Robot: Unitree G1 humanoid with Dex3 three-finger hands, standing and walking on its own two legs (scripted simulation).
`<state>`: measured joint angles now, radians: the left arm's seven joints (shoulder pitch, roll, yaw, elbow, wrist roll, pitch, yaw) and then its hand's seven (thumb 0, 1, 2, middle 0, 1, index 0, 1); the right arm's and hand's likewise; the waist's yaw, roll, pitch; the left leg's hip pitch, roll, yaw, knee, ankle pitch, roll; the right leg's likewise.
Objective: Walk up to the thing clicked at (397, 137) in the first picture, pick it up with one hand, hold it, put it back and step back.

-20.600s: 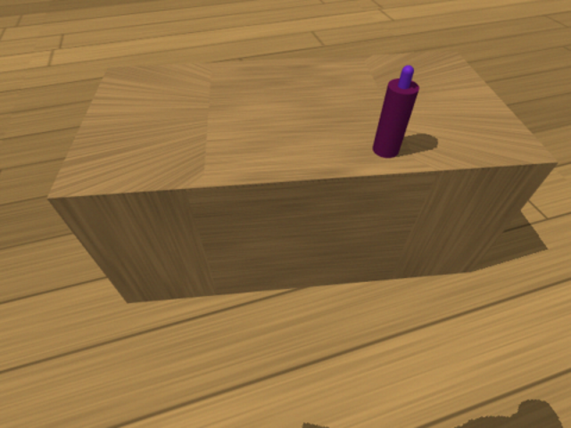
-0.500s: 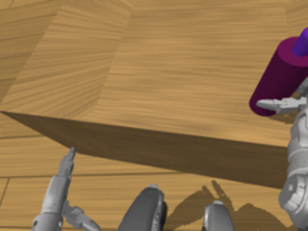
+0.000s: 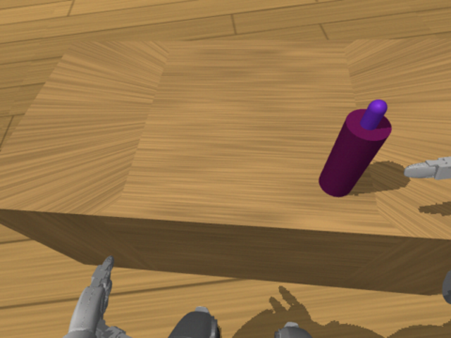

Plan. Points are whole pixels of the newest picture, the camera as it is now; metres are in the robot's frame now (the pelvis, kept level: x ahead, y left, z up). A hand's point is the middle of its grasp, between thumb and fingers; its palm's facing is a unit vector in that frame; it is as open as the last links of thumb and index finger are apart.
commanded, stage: sink last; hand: right
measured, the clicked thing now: (353, 150) +0.48 -0.19 +0.00
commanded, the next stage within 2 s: home in 0.96 s
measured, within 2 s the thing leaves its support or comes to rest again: neither
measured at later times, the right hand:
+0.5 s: hand (446, 263) +0.26 -0.28 +0.04, palm faces +0.33 +0.88 -0.34, open 17.2 cm
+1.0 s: hand (444, 331) +0.17 -0.25 +0.04, palm faces +0.35 +0.86 -0.37, open 17.3 cm
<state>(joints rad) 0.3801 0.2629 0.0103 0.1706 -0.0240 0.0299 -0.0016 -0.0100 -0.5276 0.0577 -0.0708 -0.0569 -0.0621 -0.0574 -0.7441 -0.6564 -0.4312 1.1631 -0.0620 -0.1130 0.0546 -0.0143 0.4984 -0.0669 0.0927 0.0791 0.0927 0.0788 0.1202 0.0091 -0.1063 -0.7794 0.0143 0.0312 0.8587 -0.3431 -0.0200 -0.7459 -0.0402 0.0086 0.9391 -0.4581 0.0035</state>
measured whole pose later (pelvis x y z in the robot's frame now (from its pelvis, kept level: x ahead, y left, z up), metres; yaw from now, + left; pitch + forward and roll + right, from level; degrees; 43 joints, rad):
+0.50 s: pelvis +0.03 +0.00 +0.03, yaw -1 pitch +6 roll +1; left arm 0.36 0.25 0.06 0.35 -0.07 0.06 0.07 -0.01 -0.50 0.08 -0.06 -0.05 -0.05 -0.05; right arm 0.23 -0.35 -0.23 0.17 0.07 0.03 -0.07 -0.02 0.48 -0.06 0.07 0.05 0.06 0.05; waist -0.03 -0.02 -0.08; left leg -0.44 0.03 0.03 0.68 -0.33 -0.02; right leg -0.40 -0.03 0.00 0.73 -0.42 0.00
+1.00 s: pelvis +0.00 +0.02 +0.03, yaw -2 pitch +1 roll +0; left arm 0.37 0.24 0.10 0.36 -0.03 -0.03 0.11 -0.01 -0.48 0.07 -0.06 -0.06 -0.06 -0.05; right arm 0.44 -0.29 -0.23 0.03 0.06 0.00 -0.07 -0.01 0.50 -0.06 0.06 0.05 0.06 0.05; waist -0.03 -0.02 -0.03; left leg -0.42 0.03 0.05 0.72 -0.32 0.00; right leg -0.36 -0.02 0.02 0.72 -0.38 0.03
